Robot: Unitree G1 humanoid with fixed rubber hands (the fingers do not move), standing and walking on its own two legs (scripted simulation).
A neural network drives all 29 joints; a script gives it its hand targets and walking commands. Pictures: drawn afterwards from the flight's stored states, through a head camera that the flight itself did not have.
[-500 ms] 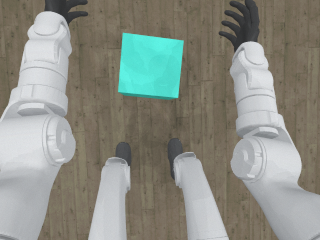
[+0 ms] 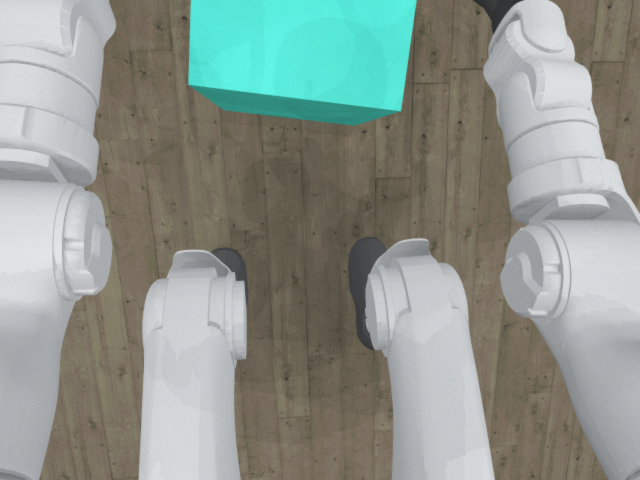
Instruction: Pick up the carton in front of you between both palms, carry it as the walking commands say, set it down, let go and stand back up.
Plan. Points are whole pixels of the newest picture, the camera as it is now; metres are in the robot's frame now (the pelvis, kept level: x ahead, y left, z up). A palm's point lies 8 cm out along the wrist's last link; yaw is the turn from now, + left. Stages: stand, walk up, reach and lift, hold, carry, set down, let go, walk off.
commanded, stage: reach and lift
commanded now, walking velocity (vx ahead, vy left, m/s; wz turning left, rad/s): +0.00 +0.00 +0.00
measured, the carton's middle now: (300, 27) +0.56 +0.00 -0.30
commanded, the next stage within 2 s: none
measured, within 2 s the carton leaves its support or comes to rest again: leaves its support in 1.14 s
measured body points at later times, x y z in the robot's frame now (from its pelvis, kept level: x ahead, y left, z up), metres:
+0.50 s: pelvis +0.01 +0.00 -0.06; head +0.38 +0.02 +0.18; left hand +0.60 +0.17 -0.23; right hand +0.56 -0.19 -0.23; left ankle +0.11 +0.13 -0.39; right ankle +0.12 -0.13 -0.39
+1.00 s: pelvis +0.00 +0.00 -0.06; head +0.37 +0.02 +0.18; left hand +0.60 +0.15 -0.22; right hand +0.56 -0.16 -0.23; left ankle +0.11 +0.13 -0.39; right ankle +0.12 -0.13 -0.39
